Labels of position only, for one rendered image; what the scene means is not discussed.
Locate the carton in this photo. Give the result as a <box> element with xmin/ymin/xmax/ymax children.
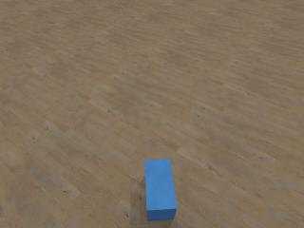
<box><xmin>144</xmin><ymin>159</ymin><xmax>178</xmax><ymax>221</ymax></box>

